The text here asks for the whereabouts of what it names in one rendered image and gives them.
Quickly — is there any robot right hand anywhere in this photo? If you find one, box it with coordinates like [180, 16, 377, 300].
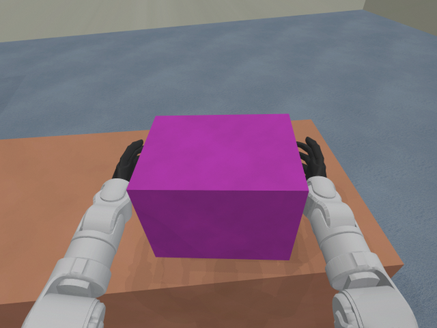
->
[296, 137, 327, 180]

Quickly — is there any pedestal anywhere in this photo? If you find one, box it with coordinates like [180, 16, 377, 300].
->
[0, 120, 404, 328]

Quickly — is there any robot right upper arm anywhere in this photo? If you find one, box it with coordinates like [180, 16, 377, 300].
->
[333, 286, 416, 328]

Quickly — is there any carton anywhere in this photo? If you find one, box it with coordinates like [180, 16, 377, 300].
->
[126, 114, 309, 260]

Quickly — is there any robot left upper arm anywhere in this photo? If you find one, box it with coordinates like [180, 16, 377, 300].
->
[26, 293, 106, 328]

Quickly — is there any robot left hand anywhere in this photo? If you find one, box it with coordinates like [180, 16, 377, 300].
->
[112, 139, 143, 182]

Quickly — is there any right robot forearm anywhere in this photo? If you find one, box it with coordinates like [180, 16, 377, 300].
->
[303, 176, 419, 328]

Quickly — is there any left robot forearm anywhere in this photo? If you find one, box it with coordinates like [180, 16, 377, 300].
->
[21, 178, 132, 328]

